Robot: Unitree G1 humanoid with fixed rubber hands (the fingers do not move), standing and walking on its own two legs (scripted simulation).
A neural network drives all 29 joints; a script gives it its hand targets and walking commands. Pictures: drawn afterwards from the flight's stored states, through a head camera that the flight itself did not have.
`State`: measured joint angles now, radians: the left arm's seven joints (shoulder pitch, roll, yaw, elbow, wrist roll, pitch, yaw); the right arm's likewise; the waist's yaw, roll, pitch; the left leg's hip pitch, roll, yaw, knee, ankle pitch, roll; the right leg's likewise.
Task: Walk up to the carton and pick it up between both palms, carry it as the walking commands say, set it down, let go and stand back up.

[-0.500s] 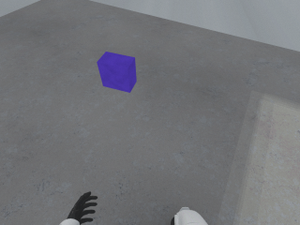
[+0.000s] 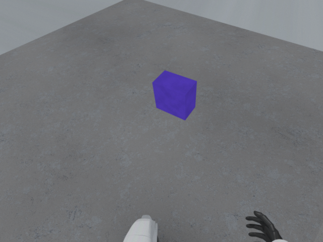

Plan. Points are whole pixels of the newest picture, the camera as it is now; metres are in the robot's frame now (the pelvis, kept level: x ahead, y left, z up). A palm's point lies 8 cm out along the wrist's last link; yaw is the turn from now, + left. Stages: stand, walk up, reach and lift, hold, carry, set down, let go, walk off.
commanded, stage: walk up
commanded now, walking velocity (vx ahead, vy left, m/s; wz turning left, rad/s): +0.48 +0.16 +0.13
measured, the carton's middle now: (174, 95) +1.25 +0.14 -0.64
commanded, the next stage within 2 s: none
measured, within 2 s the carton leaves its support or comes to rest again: neither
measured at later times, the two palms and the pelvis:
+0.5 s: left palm (106, 159) +0.38 +0.29 -0.13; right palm out of the picture +0.16 -0.19 -0.11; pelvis +0.24 +0.06 +0.00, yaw +0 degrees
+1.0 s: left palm (107, 155) +0.38 +0.28 -0.11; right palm (240, 114) +0.62 -0.19 -0.13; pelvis +0.48 +0.04 +0.00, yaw +0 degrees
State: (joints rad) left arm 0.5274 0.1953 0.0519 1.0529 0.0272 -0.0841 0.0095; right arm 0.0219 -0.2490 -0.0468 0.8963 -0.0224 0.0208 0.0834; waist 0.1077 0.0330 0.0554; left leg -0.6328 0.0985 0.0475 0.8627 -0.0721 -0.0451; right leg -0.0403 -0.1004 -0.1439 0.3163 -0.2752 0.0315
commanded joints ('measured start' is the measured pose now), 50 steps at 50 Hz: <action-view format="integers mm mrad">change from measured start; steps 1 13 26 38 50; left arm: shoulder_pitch -11 -108 -510 -220 -58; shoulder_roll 161 46 63 153 160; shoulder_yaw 32 9 9 23 29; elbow -44 -75 -179 -70 -29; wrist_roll -4 -2 -1 -18 0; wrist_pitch -9 31 74 5 -9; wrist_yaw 1 -26 -76 -3 2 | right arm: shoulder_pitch -104 228 423 373 -8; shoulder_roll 8 -95 -85 -28 3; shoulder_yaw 19 -28 -46 -20 19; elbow -68 50 102 144 0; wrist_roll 14 4 -9 9 6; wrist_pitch -17 -110 -115 -65 -22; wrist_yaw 8 -70 -82 -66 -1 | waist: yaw -46 -110 -173 -100 -53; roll -233 40 134 -159 -213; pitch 64 -68 96 -29 62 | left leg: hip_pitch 65 503 546 20 62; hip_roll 6 267 203 49 12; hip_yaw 28 -276 -38 -92 19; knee -178 -626 -725 365 -164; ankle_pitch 18 -75 -43 -243 2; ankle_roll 21 170 153 31 -5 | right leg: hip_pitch -53 -589 -509 -81 -104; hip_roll -197 -81 1 -290 -214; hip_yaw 67 176 62 399 139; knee -164 923 372 -65 -174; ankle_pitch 353 -20 185 237 200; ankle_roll -92 -31 -9 -128 -114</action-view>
